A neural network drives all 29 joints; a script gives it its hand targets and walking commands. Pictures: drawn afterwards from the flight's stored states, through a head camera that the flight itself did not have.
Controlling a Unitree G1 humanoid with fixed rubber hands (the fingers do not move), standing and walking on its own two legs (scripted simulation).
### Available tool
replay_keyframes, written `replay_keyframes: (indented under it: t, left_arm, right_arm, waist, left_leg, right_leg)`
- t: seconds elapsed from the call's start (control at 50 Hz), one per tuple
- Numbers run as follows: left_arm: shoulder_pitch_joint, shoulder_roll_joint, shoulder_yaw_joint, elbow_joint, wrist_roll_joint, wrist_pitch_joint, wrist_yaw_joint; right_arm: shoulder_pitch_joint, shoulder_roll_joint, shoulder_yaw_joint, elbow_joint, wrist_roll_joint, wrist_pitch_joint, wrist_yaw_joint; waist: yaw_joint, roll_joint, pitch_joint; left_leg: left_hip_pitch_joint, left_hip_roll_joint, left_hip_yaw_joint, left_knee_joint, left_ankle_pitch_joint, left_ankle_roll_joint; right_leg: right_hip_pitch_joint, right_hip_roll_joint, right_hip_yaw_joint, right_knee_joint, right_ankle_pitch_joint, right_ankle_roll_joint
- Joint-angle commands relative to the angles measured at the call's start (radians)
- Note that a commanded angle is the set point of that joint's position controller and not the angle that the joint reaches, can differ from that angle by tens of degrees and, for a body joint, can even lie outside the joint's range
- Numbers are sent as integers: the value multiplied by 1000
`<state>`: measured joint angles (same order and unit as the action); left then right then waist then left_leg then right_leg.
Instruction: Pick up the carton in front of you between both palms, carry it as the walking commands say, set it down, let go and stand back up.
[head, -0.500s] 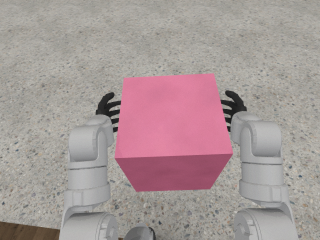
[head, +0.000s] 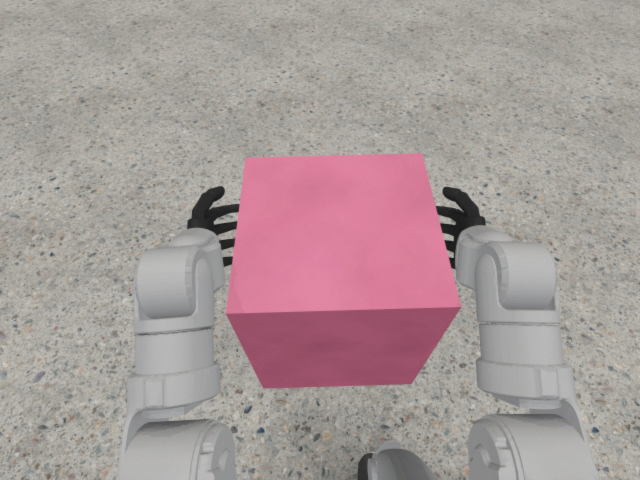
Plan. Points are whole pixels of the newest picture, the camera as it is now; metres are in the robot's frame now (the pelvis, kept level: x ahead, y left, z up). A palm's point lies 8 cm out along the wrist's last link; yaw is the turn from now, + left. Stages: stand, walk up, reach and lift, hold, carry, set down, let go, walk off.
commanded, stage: carry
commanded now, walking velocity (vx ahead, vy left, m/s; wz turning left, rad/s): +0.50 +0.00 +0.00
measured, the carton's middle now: (335, 280) +0.37 -0.02 +0.04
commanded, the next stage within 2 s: none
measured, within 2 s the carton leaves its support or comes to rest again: neither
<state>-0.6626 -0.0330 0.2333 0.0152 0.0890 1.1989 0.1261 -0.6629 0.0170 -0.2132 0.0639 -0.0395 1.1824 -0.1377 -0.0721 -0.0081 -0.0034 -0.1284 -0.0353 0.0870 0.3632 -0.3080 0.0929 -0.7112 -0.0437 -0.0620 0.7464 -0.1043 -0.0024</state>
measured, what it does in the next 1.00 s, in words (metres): walks ahead: right foot, then left foot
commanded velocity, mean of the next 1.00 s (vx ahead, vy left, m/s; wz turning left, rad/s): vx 0.50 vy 0.00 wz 0.00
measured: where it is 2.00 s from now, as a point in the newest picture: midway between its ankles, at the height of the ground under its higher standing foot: (301, 200)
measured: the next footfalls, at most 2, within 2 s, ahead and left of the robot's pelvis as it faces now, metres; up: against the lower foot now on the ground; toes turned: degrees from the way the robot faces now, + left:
right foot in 0.12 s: +0.27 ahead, -0.09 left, +0.00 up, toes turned -6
left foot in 0.64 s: +0.62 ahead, +0.11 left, +0.00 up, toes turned +10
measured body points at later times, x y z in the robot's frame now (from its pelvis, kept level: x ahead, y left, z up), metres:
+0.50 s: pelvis +0.33 -0.02 +0.01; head +0.33 -0.04 +0.46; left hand +0.61 +0.14 +0.09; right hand +0.62 -0.16 +0.08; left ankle +0.46 +0.14 -0.69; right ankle +0.24 -0.09 -0.74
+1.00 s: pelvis +0.63 +0.03 +0.01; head +0.61 +0.04 +0.46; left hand +0.91 +0.17 +0.08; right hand +0.89 -0.13 +0.08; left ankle +0.58 +0.10 -0.74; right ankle +0.76 -0.14 -0.69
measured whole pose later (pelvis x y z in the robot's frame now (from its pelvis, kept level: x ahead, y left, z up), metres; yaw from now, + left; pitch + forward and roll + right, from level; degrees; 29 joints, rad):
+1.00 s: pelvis +0.63 +0.03 +0.01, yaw -1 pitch +4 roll -1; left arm -0.10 -0.13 0.09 -0.29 0.13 1.17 0.06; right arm -0.10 0.13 -0.08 -0.27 -0.11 1.17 -0.08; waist -0.02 -0.01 -0.15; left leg -0.09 0.02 0.19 0.23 -0.21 0.05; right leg -0.62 -0.12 -0.10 0.69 -0.09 0.04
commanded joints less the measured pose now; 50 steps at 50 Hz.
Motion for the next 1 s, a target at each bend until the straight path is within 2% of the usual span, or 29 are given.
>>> replay_keyframes:
  t: [0.0,0.04,0.06,0.08,0.1,0.12,0.14,0.16,0.18,0.2,0.24,0.28,0.34,0.38,0.4,0.52,0.58,0.6,0.62,0.64,0.66,0.68,0.7,0.72,0.74,0.78,0.84,0.9,0.98]
  left_arm:
    - [-601,-1006,-662,-33,-356,-3,-177]
    - [-571,-999,-659,-28,-354,16,-190]
    - [-555,-999,-657,-24,-355,22,-198]
    - [-543,-1002,-652,-21,-355,25,-206]
    - [-509,-1002,-639,-14,-351,29,-216]
    - [-521,-974,-624,1,-334,30,-220]
    - [-441,-1002,-624,16,-342,34,-228]
    - [-444,-1032,-634,-26,-354,33,-238]
    - [-448,-1076,-650,-69,-369,31,-248]
    - [-464,-1109,-672,-127,-385,27,-256]
    - [-430,-1147,-714,-218,-412,23,-269]
    - [-355,-1147,-751,-289,-421,18,-284]
    - [-187,-1107,-811,-367,-424,11,-305]
    - [-86,-1084,-825,-371,-412,8,-318]
    - [-29,-1063,-812,-368,-403,9,-322]
    - [78,-977,-793,-368,-371,22,-323]
    - [100,-947,-790,-346,-354,30,-312]
    - [109,-939,-791,-337,-352,33,-310]
    - [102,-927,-794,-331,-349,36,-309]
    - [84,-914,-795,-328,-347,38,-308]
    - [50,-938,-815,-333,-360,45,-307]
    - [37,-953,-827,-326,-360,37,-309]
    - [26,-992,-835,-310,-365,26,-312]
    - [20,-1021,-841,-308,-366,12,-313]
    - [20,-1044,-844,-304,-368,-2,-314]
    - [37,-1083,-855,-289,-365,-24,-310]
    - [94,-1087,-860,-287,-348,-48,-298]
    - [111,-1069,-864,-307,-341,-53,-288]
    - [96,-1014,-868,-373,-357,-34,-281]
  right_arm:
    - [-707,1053,665,-124,457,8,278]
    - [-658,1048,659,-102,440,22,283]
    - [-640,1052,657,-97,433,30,286]
    - [-626,1057,657,-94,431,37,290]
    - [-639,1058,661,-97,431,42,293]
    - [-652,1094,670,-98,435,54,297]
    - [-600,1072,660,-112,416,59,292]
    - [-585,1086,663,-125,403,57,287]
    - [-569,1108,666,-157,396,51,283]
    - [-546,1127,668,-185,387,42,280]
    - [-453,1160,689,-246,359,26,270]
    - [-335,1156,720,-303,318,9,256]
    - [-161,1122,772,-394,272,-6,242]
    - [-84,1077,797,-438,253,-7,240]
    - [-13,1104,814,-407,258,4,246]
    - [9,1021,834,-473,308,31,278]
    - [26,988,823,-447,323,48,293]
    - [39,981,816,-428,322,50,298]
    - [57,973,807,-400,315,50,302]
    - [70,963,795,-383,310,52,306]
    - [59,955,782,-341,301,42,308]
    - [70,994,788,-331,316,36,313]
    - [48,1022,793,-346,328,27,317]
    - [28,1057,806,-353,336,16,320]
    - [5,1083,820,-362,345,4,323]
    - [-11,1098,832,-377,356,-16,326]
    - [31,1080,840,-387,360,-30,334]
    - [53,1048,842,-406,361,-33,336]
    - [54,990,831,-460,351,-19,325]
  waist:
    - [-19,137,-392]
    - [-1,166,-395]
    - [24,176,-425]
    - [61,142,-473]
    - [101,55,-528]
    - [92,-171,-660]
    - [114,-247,-647]
    - [101,-195,-584]
    - [96,-93,-540]
    - [88,-37,-494]
    - [84,-48,-488]
    - [84,-79,-486]
    - [84,-115,-454]
    - [85,-121,-416]
    - [86,-120,-388]
    - [93,-152,-239]
    - [85,-158,-209]
    - [76,-148,-243]
    - [62,-105,-301]
    - [39,-3,-369]
    - [49,281,-452]
    - [47,294,-415]
    - [47,230,-393]
    - [51,115,-390]
    - [56,43,-360]
    - [63,86,-351]
    - [61,131,-323]
    - [58,121,-276]
    - [54,126,-227]
  left_leg:
    - [380,195,-101,32,841,54]
    - [339,197,-63,79,953,23]
    - [308,191,-36,157,979,-5]
    - [224,176,14,295,916,-38]
    - [31,159,17,473,601,-60]
    - [-326,67,-29,733,56,-102]
    - [-535,-26,-66,910,-226,-109]
    - [-603,35,-115,943,-182,-90]
    - [-600,69,-119,891,-110,-83]
    - [-568,105,-112,824,-52,-87]
    - [-492,121,-93,731,3,-110]
    - [-491,112,-60,640,22,-127]
    - [-564,107,-12,517,86,-141]
    - [-586,108,11,438,148,-139]
    - [-582,111,20,402,175,-136]
    - [-531,90,79,208,290,-92]
    - [-338,55,129,112,294,-68]
    - [-197,19,168,75,280,-66]
    - [-4,7,181,73,223,-68]
    - [190,169,-38,57,111,-45]
    - [408,429,-547,-41,-5,120]
    - [379,452,-635,-128,93,146]
    - [314,431,-531,-117,177,138]
    - [246,409,-439,-107,194,110]
    - [141,387,-356,-136,168,73]
    - [38,340,-223,-196,37,31]
    - [28,324,-144,-254,-17,40]
    - [85,315,-107,-277,42,44]
    - [149,288,-40,-257,189,33]
  right_leg:
    - [27,55,-82,-197,136,-23]
    - [210,85,-122,-309,191,-49]
    - [354,97,-139,-362,209,-56]
    - [559,91,-147,-400,208,-54]
    - [794,-40,-8,-355,209,-61]
    - [1152,-347,418,-234,371,-231]
    - [1191,-373,601,-367,193,-309]
    - [1118,-338,530,-403,122,-271]
    - [1036,-305,454,-422,168,-223]
    - [944,-292,380,-444,243,-188]
    - [857,-256,275,-491,228,-150]
    - [849,-231,200,-505,250,-144]
    - [894,-210,144,-509,334,-151]
    - [905,-195,107,-512,380,-143]
    - [894,-191,90,-521,376,-140]
    - [888,-176,12,-511,445,-113]
    - [826,-174,-40,-428,585,-79]
    - [788,-157,-75,-318,620,-60]
    - [696,-121,-116,-163,548,-33]
    - [523,-98,-118,64,277,-1]
    - [198,34,-85,362,-49,34]
    - [67,64,22,508,-366,23]
    - [42,5,67,567,-359,-1]
    - [48,-41,78,542,-310,-13]
    - [84,-76,85,461,-253,-16]
    - [156,-81,49,339,-180,-8]
    - [135,-79,-5,168,-122,21]
    - [66,-79,-34,7,-26,46]
    - [51,-64,-67,-112,76,41]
